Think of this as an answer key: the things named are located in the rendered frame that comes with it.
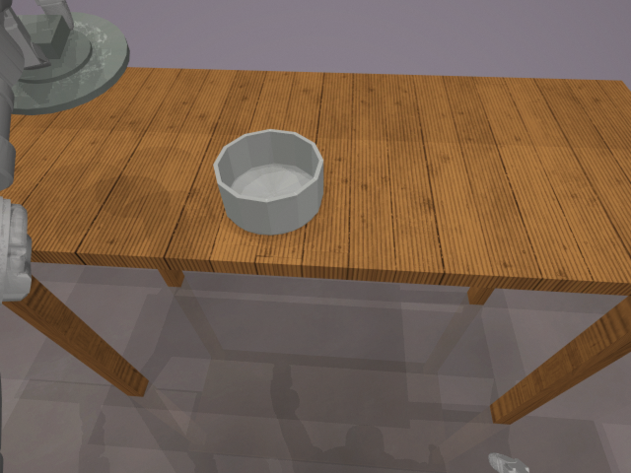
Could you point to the left robot hand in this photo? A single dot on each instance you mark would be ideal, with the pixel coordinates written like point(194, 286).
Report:
point(34, 57)

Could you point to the knob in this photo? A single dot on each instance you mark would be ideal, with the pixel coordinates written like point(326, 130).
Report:
point(50, 32)

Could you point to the left robot upper arm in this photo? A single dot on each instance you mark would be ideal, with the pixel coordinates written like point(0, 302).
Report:
point(15, 262)

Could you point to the pot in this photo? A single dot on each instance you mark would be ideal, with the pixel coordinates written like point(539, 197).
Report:
point(271, 181)

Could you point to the robot left forearm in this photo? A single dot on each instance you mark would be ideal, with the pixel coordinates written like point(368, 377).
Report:
point(12, 63)

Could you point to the lid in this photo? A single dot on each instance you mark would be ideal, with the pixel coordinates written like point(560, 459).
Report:
point(94, 58)

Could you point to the right robot hand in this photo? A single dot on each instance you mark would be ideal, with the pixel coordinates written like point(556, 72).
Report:
point(505, 464)

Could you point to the table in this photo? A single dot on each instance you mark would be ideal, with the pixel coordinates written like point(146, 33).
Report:
point(480, 182)

